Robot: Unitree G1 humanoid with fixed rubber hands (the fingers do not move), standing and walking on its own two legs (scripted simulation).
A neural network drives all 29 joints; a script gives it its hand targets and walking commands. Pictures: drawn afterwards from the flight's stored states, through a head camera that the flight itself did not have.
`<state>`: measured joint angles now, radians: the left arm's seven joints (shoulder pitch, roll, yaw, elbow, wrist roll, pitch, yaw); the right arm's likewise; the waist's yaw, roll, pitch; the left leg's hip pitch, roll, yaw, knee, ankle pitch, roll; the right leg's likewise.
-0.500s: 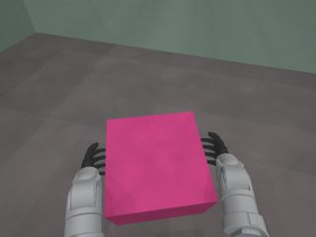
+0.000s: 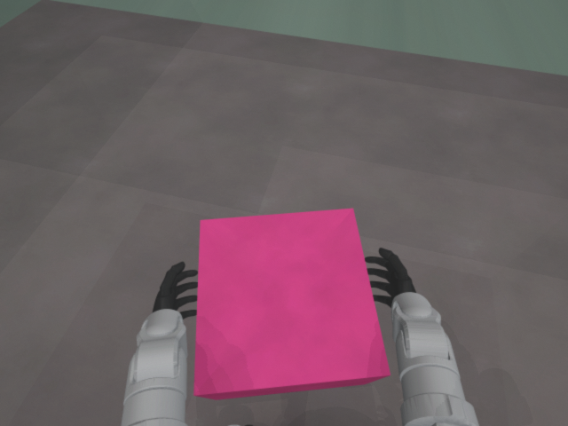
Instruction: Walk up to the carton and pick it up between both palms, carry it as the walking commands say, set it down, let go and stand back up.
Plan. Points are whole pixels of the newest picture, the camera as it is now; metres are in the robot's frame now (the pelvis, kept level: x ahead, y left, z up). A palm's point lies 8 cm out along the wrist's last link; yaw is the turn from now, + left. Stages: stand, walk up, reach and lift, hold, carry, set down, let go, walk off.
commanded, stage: set down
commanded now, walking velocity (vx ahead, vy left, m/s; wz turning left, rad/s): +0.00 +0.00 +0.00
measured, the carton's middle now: (284, 304) +0.33 +0.00 -0.11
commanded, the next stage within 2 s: none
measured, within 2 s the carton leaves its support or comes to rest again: neither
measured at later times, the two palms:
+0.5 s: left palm (189, 338) +0.29 +0.17 -0.16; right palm (376, 319) +0.31 -0.17 -0.15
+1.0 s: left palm (202, 313) +0.36 +0.16 -0.23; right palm (366, 304) +0.36 -0.17 -0.21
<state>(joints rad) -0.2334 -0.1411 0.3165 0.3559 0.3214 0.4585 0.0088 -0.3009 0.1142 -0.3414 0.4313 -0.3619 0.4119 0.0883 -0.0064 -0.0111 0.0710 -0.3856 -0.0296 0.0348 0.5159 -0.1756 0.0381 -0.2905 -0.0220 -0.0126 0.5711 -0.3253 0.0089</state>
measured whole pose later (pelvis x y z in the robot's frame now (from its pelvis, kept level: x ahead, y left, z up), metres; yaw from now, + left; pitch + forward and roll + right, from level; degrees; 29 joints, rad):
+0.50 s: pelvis -0.03 +0.01 -0.05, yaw -3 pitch +28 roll -1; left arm -0.32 -0.11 0.32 0.37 0.15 0.10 0.13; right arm -0.44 0.09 -0.27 0.45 -0.16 0.10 -0.07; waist -0.01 -0.01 0.06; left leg -1.08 -0.02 -0.01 0.76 -0.17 0.02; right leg -1.00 0.01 0.02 0.83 -0.32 0.01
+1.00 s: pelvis -0.08 +0.01 -0.13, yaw -4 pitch +33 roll -1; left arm -0.80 -0.06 0.48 0.44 0.26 0.36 0.08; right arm -0.87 0.05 -0.46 0.56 -0.24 0.29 -0.07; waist -0.01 -0.03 0.06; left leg -1.50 -0.02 -0.01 1.20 -0.28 0.02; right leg -1.41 0.03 0.03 1.28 -0.44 0.01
